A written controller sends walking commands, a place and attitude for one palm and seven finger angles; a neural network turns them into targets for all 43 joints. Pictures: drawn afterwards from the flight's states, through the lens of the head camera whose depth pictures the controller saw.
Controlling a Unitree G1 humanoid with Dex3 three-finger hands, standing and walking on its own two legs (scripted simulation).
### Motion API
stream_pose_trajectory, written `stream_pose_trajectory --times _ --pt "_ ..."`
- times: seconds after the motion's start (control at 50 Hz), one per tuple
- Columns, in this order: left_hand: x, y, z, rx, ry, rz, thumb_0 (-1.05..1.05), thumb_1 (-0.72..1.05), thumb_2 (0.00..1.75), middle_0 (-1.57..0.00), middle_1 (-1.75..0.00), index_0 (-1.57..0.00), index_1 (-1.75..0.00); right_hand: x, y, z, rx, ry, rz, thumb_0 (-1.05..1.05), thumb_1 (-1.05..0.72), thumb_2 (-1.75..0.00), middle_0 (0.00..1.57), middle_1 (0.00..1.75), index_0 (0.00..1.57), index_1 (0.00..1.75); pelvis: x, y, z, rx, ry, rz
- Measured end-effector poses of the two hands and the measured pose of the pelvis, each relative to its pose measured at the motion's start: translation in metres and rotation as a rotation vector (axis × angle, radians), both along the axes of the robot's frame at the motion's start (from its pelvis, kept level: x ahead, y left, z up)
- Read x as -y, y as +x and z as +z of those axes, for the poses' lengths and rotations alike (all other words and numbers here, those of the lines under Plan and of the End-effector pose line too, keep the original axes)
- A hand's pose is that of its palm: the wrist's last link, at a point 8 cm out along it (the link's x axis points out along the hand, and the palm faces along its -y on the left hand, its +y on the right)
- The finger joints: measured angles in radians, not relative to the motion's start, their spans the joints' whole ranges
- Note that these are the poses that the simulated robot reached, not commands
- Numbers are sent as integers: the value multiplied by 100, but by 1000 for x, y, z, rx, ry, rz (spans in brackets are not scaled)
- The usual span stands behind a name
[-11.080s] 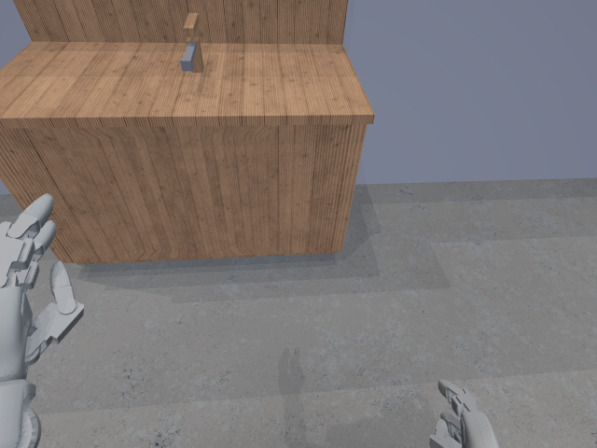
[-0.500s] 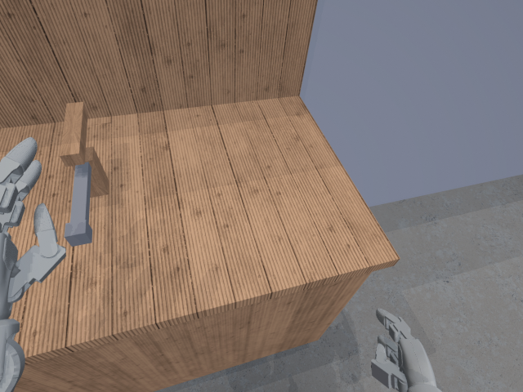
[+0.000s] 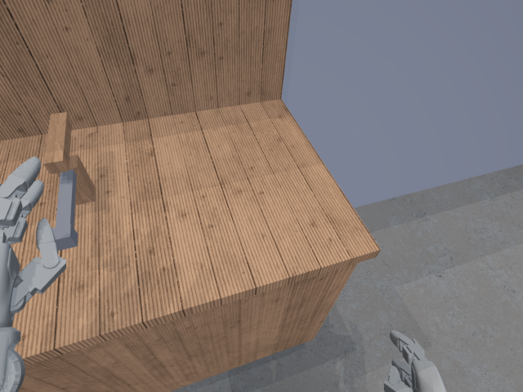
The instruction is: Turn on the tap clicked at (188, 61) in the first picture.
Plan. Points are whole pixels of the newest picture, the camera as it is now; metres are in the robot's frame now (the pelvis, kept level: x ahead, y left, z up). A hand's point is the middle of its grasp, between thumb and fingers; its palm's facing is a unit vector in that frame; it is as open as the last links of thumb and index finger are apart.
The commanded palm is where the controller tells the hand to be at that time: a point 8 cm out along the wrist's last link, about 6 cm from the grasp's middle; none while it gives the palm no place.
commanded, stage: look again from close up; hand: left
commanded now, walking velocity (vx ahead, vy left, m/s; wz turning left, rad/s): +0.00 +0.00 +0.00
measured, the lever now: (64, 237) +0.31 +0.33 +0.04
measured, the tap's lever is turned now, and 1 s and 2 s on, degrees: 0 0 0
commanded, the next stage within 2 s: shuffle to correct the standing spot in 0.32 s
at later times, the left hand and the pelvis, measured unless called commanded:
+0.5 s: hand (53, 254) +0.22 +0.26 +0.16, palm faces +0.39 -0.85 -0.35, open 7.4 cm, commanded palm +0.17 +0.29 +0.17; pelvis +0.01 +0.01 +0.00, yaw +0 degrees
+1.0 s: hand (85, 299) +0.17 +0.19 +0.17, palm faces +0.37 -0.81 -0.44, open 7.4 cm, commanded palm +0.11 +0.24 +0.17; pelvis -0.04 -0.05 -0.01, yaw +2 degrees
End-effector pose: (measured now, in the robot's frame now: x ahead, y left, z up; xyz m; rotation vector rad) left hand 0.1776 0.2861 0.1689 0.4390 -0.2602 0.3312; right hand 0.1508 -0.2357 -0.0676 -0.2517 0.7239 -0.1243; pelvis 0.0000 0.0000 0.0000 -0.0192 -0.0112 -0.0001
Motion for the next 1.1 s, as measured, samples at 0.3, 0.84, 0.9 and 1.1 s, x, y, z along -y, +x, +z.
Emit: stream_pose_trajectory --times 0.3,0.84,0.9,1.1 --pt "-5 4 0 4 -13 10 2 89 90 -21 -31 -21 -30 -17 23 6 44 22 29 2 -90 -90 20 30 20 30 -5 7 0 4 3 2" --pt "29 -15 15 28 105 -48 2 89 90 -21 -31 -21 -30 -7 17 -12 26 59 73 2 -90 -90 20 30 21 30 22 -15 -9 -17 23 6" --pt "41 -26 19 41 130 -44 2 89 90 -22 -31 -21 -30 5 9 -20 21 64 74 2 -90 -90 20 30 21 30 33 -23 -13 -22 13 12" --pt "49 -67 6 -51 81 53 1 89 90 -22 -31 -22 -30 48 -41 -20 -58 12 8 2 -91 -90 20 30 20 30 50 -56 -6 -67 83 51"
